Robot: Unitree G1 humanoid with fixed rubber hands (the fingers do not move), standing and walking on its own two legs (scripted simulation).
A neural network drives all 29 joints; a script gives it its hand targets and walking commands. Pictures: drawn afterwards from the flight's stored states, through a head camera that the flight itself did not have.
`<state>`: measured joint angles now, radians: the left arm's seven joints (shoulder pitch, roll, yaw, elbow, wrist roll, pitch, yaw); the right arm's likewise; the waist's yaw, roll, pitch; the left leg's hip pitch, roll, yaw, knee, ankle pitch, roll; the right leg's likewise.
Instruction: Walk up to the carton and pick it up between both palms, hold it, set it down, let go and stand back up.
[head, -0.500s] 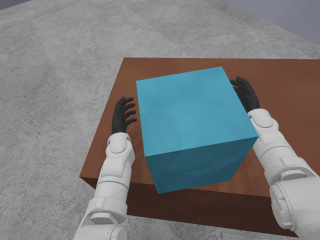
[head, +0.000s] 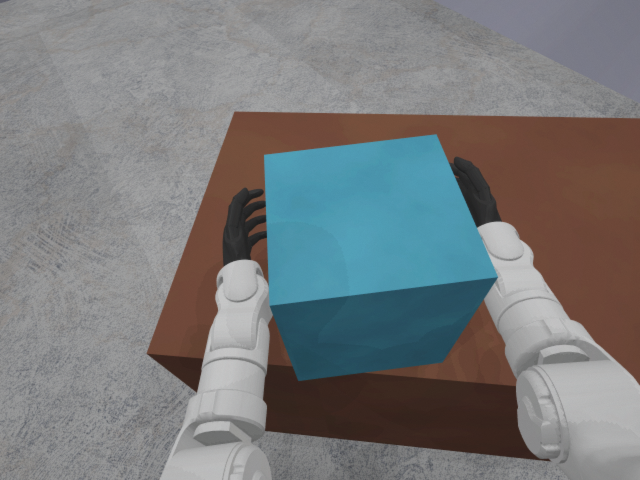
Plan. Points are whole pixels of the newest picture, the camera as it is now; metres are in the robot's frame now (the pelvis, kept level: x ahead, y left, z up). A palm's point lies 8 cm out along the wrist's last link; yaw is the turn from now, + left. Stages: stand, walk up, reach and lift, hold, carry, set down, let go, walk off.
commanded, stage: reach and lift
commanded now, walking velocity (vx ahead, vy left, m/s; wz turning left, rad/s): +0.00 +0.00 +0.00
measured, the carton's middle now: (361, 268) +0.39 +0.04 +0.02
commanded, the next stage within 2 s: none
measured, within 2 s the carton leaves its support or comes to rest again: leaves its support in 1.84 s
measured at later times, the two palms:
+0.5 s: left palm (240, 253) +0.37 +0.19 +0.06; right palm (480, 221) +0.45 -0.10 +0.07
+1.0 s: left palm (240, 254) +0.37 +0.19 +0.06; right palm (479, 221) +0.45 -0.10 +0.06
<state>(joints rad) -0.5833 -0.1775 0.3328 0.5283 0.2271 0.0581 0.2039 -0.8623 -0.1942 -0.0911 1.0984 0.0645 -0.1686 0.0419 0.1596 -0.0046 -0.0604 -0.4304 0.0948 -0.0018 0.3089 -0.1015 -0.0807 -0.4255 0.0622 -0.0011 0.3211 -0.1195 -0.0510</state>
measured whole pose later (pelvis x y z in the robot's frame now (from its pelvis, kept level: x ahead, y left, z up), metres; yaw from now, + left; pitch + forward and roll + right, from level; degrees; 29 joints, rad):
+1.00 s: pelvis +0.01 +0.00 +0.00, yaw +1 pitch +11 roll +0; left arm -0.55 -0.20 0.43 0.57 0.30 -0.03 0.13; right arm -0.82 -0.12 -0.21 1.15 -0.10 -0.28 0.01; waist 0.13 0.00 -0.06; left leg -0.35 0.10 0.02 0.27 -0.10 -0.08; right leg -0.34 0.05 -0.03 0.29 -0.13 -0.05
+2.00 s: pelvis +0.00 +0.01 +0.00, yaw +4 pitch +8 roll -1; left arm -0.51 -0.09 0.22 0.38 0.14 0.16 0.17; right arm -0.67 -0.13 0.00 0.83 0.15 -0.13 -0.13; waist 0.05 -0.01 -0.07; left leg -0.38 0.08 -0.01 0.36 -0.12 -0.06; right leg -0.33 0.03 -0.08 0.33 -0.14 -0.04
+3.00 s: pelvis -0.01 +0.04 +0.00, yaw +4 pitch -7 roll -1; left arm -0.69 -0.04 0.26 0.25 0.26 0.63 0.03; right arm -0.73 -0.07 -0.12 0.65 0.17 0.26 -0.17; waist -0.07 -0.07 0.02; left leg -0.09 0.02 0.00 0.36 -0.15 -0.01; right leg -0.02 -0.02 -0.06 0.30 -0.16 0.02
